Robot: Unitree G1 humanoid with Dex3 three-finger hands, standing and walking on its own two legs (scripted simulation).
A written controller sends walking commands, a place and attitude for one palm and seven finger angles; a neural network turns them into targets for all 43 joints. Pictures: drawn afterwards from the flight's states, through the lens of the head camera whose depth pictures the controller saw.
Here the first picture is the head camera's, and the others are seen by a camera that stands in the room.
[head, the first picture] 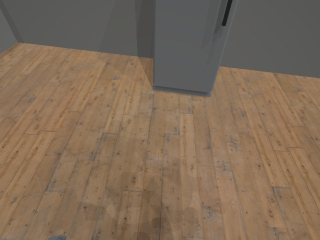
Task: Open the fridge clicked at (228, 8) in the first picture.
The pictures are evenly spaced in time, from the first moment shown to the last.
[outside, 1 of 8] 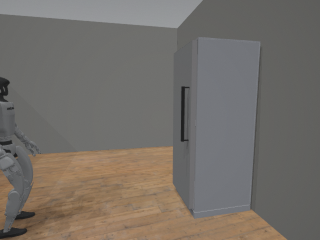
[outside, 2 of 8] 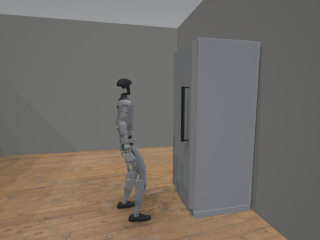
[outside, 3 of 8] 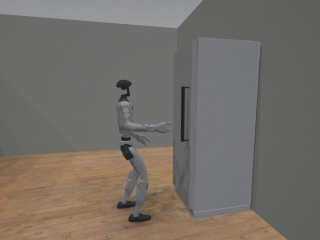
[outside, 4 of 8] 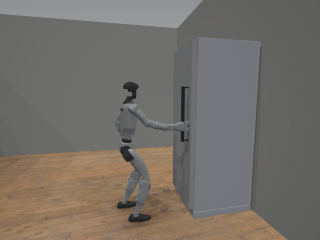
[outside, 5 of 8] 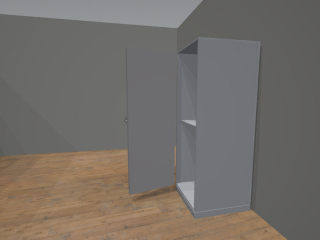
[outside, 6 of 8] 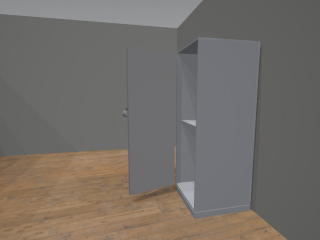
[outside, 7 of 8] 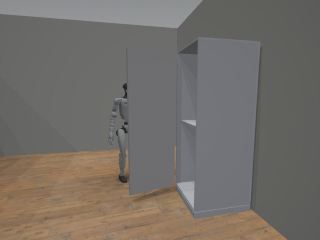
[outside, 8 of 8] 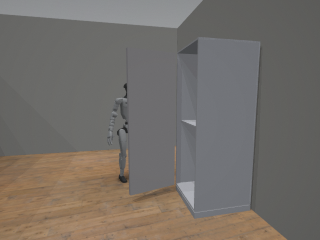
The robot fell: no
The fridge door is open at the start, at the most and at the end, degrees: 0 84 75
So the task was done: yes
